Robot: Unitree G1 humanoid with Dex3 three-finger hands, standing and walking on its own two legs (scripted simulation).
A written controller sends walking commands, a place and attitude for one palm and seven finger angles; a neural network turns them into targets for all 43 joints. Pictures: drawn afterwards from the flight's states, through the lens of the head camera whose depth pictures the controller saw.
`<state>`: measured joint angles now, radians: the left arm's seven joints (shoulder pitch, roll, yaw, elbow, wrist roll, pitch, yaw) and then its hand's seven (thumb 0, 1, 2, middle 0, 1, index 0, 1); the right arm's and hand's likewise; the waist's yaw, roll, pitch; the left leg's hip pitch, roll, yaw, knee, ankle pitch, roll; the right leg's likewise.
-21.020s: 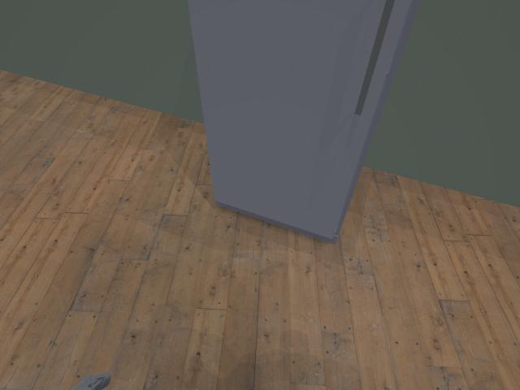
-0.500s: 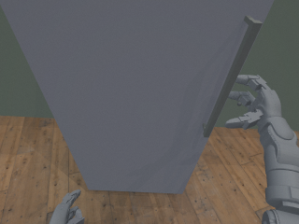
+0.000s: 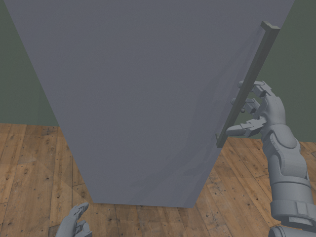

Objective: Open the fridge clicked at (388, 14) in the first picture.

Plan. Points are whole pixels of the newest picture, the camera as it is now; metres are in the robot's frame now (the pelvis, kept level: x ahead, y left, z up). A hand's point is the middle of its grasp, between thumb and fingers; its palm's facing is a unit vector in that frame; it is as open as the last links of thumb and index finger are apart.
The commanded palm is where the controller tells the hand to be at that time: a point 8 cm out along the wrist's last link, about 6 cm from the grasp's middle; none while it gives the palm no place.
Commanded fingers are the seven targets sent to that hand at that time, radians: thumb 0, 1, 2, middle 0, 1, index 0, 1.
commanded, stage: slide the fingers in behind the handle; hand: right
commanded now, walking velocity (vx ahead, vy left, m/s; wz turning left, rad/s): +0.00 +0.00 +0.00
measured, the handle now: (237, 97) +0.44 -0.17 +0.17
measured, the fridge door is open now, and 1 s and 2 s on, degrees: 0 0 0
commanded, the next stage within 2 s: grip the handle and tug to test in 0.70 s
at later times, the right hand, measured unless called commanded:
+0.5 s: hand (241, 112) +0.38 -0.16 +0.18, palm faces +0.01 +1.00 -0.02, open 14.5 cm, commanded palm +0.35 -0.20 +0.18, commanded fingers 0.00 0.50 -0.30 0.30 1.20 0.30 1.20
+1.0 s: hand (241, 111) +0.38 -0.16 +0.18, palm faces +0.01 +1.00 -0.01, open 13.6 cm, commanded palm +0.34 -0.20 +0.18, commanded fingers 0.00 -0.01 -0.52 0.35 1.27 0.35 1.27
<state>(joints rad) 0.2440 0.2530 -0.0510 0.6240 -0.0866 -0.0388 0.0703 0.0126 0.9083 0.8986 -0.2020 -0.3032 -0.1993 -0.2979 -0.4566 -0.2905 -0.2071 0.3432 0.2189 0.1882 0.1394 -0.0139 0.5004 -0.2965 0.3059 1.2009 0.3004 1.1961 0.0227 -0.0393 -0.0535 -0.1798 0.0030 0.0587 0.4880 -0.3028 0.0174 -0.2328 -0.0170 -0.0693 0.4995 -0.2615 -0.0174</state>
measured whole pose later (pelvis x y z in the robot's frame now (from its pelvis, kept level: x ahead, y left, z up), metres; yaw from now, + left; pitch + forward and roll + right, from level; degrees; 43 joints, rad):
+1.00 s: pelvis +0.01 +0.00 +0.00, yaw +0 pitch -1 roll +0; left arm 0.22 0.25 -0.04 0.62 -0.08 -0.04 0.07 0.01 0.91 0.90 -0.20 -0.30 -0.20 -0.30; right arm -0.41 -0.26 -0.19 0.24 0.21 0.22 0.10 -0.01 0.36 -0.36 0.27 1.20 0.24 1.17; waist 0.02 -0.04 -0.05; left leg -0.16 0.01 0.06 0.48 -0.31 0.01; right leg -0.22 -0.01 -0.07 0.50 -0.27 -0.02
